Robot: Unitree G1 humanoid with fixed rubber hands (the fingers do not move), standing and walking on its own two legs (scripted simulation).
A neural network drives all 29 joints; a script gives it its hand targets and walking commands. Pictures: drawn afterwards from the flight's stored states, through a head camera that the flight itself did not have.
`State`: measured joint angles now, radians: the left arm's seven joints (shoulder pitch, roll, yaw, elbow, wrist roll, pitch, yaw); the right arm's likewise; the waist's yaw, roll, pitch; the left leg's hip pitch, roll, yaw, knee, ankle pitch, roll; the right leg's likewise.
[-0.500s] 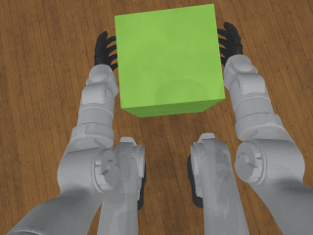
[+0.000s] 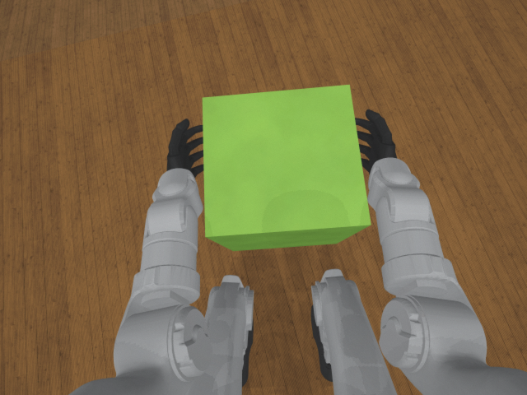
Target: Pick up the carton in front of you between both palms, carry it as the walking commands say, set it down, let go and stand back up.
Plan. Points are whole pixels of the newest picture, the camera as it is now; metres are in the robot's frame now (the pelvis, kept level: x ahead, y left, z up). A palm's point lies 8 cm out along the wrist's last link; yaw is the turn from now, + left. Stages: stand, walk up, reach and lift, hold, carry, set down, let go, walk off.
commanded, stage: reach and lift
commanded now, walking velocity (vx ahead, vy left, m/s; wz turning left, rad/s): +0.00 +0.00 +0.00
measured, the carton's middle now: (280, 183) +0.44 -0.01 -0.11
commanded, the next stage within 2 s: hold in 1.92 s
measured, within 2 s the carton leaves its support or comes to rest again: neither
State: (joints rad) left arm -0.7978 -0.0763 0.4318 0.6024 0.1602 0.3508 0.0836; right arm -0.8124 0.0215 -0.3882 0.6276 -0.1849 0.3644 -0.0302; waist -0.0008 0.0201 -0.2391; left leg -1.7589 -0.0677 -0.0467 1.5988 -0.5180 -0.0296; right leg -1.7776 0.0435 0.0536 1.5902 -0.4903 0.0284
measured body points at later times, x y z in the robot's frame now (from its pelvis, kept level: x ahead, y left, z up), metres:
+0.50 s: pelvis +0.05 +0.00 +0.14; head +0.14 -0.01 +0.58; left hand +0.41 +0.15 +0.11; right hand +0.41 -0.16 +0.11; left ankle +0.09 +0.12 -0.52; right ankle +0.09 -0.13 -0.52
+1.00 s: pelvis +0.07 +0.00 +0.22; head +0.04 +0.00 +0.67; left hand +0.38 +0.15 +0.24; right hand +0.38 -0.16 +0.24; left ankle +0.09 +0.12 -0.52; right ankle +0.09 -0.13 -0.52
